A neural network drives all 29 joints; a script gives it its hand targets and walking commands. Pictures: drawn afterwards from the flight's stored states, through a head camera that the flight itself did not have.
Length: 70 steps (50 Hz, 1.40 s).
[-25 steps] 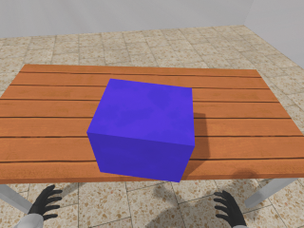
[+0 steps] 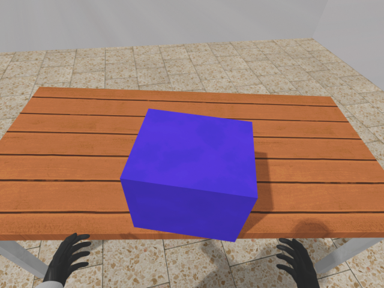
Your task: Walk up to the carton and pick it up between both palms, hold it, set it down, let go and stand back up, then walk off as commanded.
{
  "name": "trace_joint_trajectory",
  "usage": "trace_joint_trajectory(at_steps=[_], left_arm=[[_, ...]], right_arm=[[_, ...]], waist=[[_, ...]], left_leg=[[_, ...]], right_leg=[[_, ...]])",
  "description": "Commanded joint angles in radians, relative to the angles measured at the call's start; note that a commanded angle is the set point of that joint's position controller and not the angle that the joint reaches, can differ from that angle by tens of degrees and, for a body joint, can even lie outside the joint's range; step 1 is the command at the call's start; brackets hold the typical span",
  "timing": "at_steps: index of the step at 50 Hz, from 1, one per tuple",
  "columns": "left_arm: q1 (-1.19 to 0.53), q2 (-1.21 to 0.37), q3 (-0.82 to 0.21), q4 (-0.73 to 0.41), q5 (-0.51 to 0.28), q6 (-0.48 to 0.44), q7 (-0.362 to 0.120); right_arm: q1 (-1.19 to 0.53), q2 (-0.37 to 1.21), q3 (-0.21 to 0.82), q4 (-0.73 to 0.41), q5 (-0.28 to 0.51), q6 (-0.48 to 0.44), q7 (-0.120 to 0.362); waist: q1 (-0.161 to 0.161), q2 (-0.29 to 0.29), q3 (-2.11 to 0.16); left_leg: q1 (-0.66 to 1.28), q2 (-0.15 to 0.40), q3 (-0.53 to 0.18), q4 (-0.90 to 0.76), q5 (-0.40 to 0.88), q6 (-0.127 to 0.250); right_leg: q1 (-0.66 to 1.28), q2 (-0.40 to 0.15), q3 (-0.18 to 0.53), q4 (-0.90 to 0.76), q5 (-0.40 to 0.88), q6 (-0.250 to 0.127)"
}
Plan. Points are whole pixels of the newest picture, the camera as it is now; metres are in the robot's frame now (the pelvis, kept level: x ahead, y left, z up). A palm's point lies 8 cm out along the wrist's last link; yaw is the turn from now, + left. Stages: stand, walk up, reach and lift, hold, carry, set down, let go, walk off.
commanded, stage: reach and lift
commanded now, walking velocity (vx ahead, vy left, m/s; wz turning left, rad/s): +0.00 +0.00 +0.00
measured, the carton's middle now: (191, 175) +0.42 +0.01 -0.07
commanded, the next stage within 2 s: none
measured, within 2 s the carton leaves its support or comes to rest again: neither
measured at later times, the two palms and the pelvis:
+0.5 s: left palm (48, 271) +0.17 +0.28 -0.04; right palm (293, 265) +0.19 -0.21 -0.05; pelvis +0.02 +0.00 +0.00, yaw +3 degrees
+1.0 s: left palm (56, 215) +0.26 +0.29 +0.01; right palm (293, 235) +0.25 -0.21 -0.02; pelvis +0.01 +0.01 +0.00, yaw +2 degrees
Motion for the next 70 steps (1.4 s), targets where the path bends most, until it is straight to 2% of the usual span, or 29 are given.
trace_joint_trajectory(at_steps=[1,10,11,12,17,19,23,24,26,28,29,30,35,37,39,41,42,45,48,51,52,53,55,59,60,61,64,68,70], left_arm=[[-0.052,0.213,0.069,-0.103,-0.01,-0.122,-0.019],[0.008,0.219,0.013,-0.055,-0.089,-0.278,-0.086],[0.002,0.225,0.012,-0.055,-0.085,-0.294,-0.087],[0.005,0.218,-0.001,-0.039,-0.094,-0.302,-0.093],[-0.041,0.273,0.006,-0.127,-0.105,-0.364,-0.084],[-0.031,0.244,-0.038,-0.092,-0.123,-0.378,-0.085],[-0.055,0.278,-0.034,-0.138,-0.135,-0.389,-0.083],[-0.038,0.282,-0.021,-0.126,-0.127,-0.397,-0.083],[-0.074,0.3,-0.017,-0.139,-0.131,-0.384,-0.076],[-0.093,0.3,-0.028,-0.069,-0.141,-0.371,-0.093],[-0.097,0.283,-0.029,-0.068,-0.131,-0.356,-0.086],[-0.12,0.276,-0.03,-0.051,-0.13,-0.346,-0.083],[-0.267,0.313,-0.033,-0.075,-0.144,-0.32,-0.073],[-0.304,0.32,-0.053,-0.052,-0.179,-0.3,-0.065],[-0.356,0.325,-0.046,-0.029,-0.184,-0.293,-0.073],[-0.389,0.32,-0.039,-0.042,-0.175,-0.288,-0.058],[-0.373,0.297,-0.049,-0.021,-0.175,-0.273,-0.058],[-0.393,0.287,-0.027,0.007,-0.173,-0.244,-0.076],[-0.435,0.288,-0.025,-0.003,-0.149,-0.213,-0.069],[-0.492,0.307,-0.006,-0.009,-0.175,-0.197,-0.073],[-0.505,0.284,-0.024,-0.035,-0.161,-0.194,-0.057],[-0.504,0.291,-0.019,0.0,-0.168,-0.185,-0.068],[-0.582,0.298,-0.007,-0.007,-0.163,-0.164,-0.051],[-0.609,0.292,-0.009,-0.033,-0.171,-0.144,-0.05],[-0.632,0.295,-0.01,-0.037,-0.168,-0.138,-0.051],[-0.672,0.304,-0.009,-0.031,-0.181,-0.116,-0.054],[-0.632,0.284,0.007,-0.071,-0.156,-0.09,-0.051],[-0.75,0.297,-0.001,-0.056,-0.164,-0.04,-0.049],[-0.789,0.313,0.016,-0.013,-0.178,-0.024,-0.055]], right_arm=[[-0.018,-0.099,-0.028,-0.052,0.028,-0.094,-0.023],[0.015,-0.053,0.016,-0.052,0.069,-0.22,-0.059],[0.02,-0.055,0.015,-0.007,0.074,-0.231,-0.058],[0.004,-0.052,0.017,-0.032,0.095,-0.246,-0.059],[-0.041,-0.047,0.039,-0.064,0.117,-0.291,-0.052],[-0.053,-0.063,0.016,-0.057,0.134,-0.299,-0.041],[-0.051,-0.067,0.03,-0.063,0.16,-0.318,-0.045],[-0.013,-0.039,0.045,-0.057,0.142,-0.316,-0.054],[-0.079,-0.074,0.034,-0.05,0.171,-0.316,-0.053],[-0.112,-0.087,0.04,-0.027,0.164,-0.294,-0.052],[-0.118,-0.079,0.033,-0.033,0.163,-0.284,-0.047],[-0.12,-0.079,0.037,0.006,0.162,-0.267,-0.049],[-0.255,-0.12,0.037,-0.072,0.18,-0.223,-0.049],[-0.295,-0.136,0.02,-0.081,0.163,-0.2,-0.057],[-0.308,-0.137,0.041,-0.099,0.156,-0.178,-0.065],[-0.324,-0.135,0.035,-0.079,0.181,-0.162,-0.064],[-0.31,-0.143,0.044,-0.051,0.179,-0.15,-0.063],[-0.321,-0.147,0.054,-0.079,0.189,-0.126,-0.069],[-0.336,-0.168,0.061,-0.085,0.191,-0.102,-0.069],[-0.4,-0.194,0.053,-0.189,0.189,-0.097,-0.08],[-0.423,-0.214,0.039,-0.177,0.194,-0.094,-0.069],[-0.407,-0.193,0.048,-0.16,0.179,-0.081,-0.082],[-0.468,-0.216,0.028,-0.177,0.193,-0.057,-0.074],[-0.479,-0.218,0.058,-0.208,0.197,-0.019,-0.082],[-0.465,-0.208,0.053,-0.159,0.187,-0.008,-0.088],[-0.524,-0.217,0.067,-0.219,0.208,0.0,-0.087],[-0.509,-0.239,0.063,-0.212,0.201,0.02,-0.094],[-0.599,-0.254,0.028,-0.189,0.211,0.057,-0.088],[-0.622,-0.26,0.042,-0.195,0.211,0.083,-0.094]], waist=[[-0.005,0.124,-0.108],[-0.007,0.063,-0.083],[-0.004,0.098,-0.076],[-0.01,0.061,-0.081],[0.022,0.105,-0.09],[-0.015,0.103,-0.06],[-0.011,0.147,-0.126],[-0.018,0.114,-0.099],[-0.021,0.142,-0.113],[-0.04,0.118,-0.073],[-0.017,0.137,-0.083],[-0.04,0.115,-0.075],[-0.027,0.136,-0.139],[-0.062,0.099,-0.093],[-0.054,0.069,-0.152],[-0.039,0.127,-0.179],[-0.058,0.12,-0.168],[-0.044,0.091,-0.189],[-0.048,0.134,-0.221],[-0.045,0.042,-0.301],[-0.047,0.1,-0.281],[-0.058,0.066,-0.264],[-0.035,0.126,-0.282],[-0.038,0.069,-0.304],[-0.065,0.085,-0.326],[-0.052,0.06,-0.342],[-0.046,0.075,-0.356],[-0.064,0.127,-0.346],[-0.068,0.061,-0.334]], left_leg=[[0.002,-0.019,0.017,-0.094,0.208,-0.064],[0.024,-0.027,-0.028,-0.035,0.324,-0.062],[0.04,-0.024,-0.029,-0.028,0.345,-0.069],[0.04,-0.028,-0.034,-0.031,0.322,-0.059],[0.011,-0.025,-0.034,-0.01,0.324,-0.064],[-0.008,-0.009,-0.055,-0.017,0.274,-0.07],[-0.018,-0.022,-0.064,0.017,0.302,-0.067],[-0.019,-0.022,-0.064,0.011,0.293,-0.061],[-0.021,-0.019,-0.065,0.016,0.308,-0.071],[-0.022,-0.013,-0.078,0.006,0.221,-0.06],[-0.02,-0.01,-0.072,0.005,0.209,-0.058],[-0.036,-0.012,-0.069,-0.006,0.189,-0.056],[-0.062,-0.011,-0.063,-0.007,0.14,-0.052],[-0.101,-0.003,-0.068,-0.024,0.095,-0.052],[-0.095,-0.003,-0.061,-0.004,0.114,-0.037],[-0.06,-0.003,-0.067,-0.008,0.134,-0.054],[-0.045,0.0,-0.067,-0.001,0.183,-0.052],[-0.015,0.003,-0.064,-0.02,0.203,-0.041],[0.015,0.002,-0.074,-0.016,0.267,-0.055],[0.009,-0.005,-0.058,-0.001,0.272,-0.032],[0.016,0.005,-0.067,-0.007,0.307,-0.051],[0.005,-0.003,-0.048,-0.009,0.281,-0.036],[-0.007,0.004,-0.049,-0.031,0.238,-0.052],[0.016,-0.007,-0.036,-0.021,0.282,-0.034],[0.027,-0.004,-0.043,-0.009,0.29,-0.03],[0.014,-0.002,-0.042,-0.01,0.308,-0.024],[0.063,-0.005,-0.039,-0.013,0.385,-0.044],[0.032,-0.001,-0.047,-0.038,0.288,-0.048],[0.029,-0.009,-0.04,-0.027,0.303,-0.036]], right_leg=[[0.023,0.003,-0.007,-0.12,0.067,-0.028],[0.015,0.007,0.003,-0.119,0.121,-0.025],[-0.004,0.01,0.0,-0.122,0.13,-0.024],[0.004,0.01,0.001,-0.125,0.109,-0.025],[-0.015,0.004,-0.006,-0.093,0.083,-0.022],[-0.025,0.01,-0.02,-0.084,0.066,-0.036],[-0.01,0.003,-0.01,-0.073,0.091,-0.046],[-0.01,0.001,0.003,-0.082,0.095,-0.033],[-0.017,0.006,-0.007,-0.072,0.096,-0.037],[-0.064,-0.004,-0.013,-0.081,0.023,-0.05],[-0.074,-0.007,-0.007,-0.088,0.017,-0.053],[-0.075,-0.008,-0.011,-0.082,0.008,-0.047],[-0.065,-0.008,-0.018,-0.069,0.0,-0.041],[-0.059,-0.003,-0.023,-0.069,-0.016,-0.036],[-0.049,-0.004,-0.02,-0.069,0.018,-0.027],[-0.07,-0.008,-0.026,-0.07,0.015,-0.033],[-0.075,-0.002,-0.036,-0.057,0.071,-0.026],[-0.07,-0.005,-0.026,-0.079,0.086,-0.027],[-0.055,0.004,-0.044,-0.072,0.126,-0.033],[-0.039,0.006,-0.037,-0.082,0.157,-0.017],[-0.058,0.018,-0.045,-0.064,0.176,-0.023],[-0.047,0.005,-0.038,-0.089,0.164,-0.019],[-0.049,0.008,-0.048,-0.079,0.118,-0.028],[-0.023,0.008,-0.029,-0.083,0.183,-0.015],[-0.036,0.008,-0.026,-0.083,0.207,-0.016],[-0.035,0.004,-0.032,-0.081,0.221,-0.008],[-0.015,0.021,-0.039,-0.094,0.271,-0.018],[-0.039,0.013,-0.045,-0.107,0.177,-0.032],[-0.053,0.014,-0.045,-0.114,0.195,-0.019]])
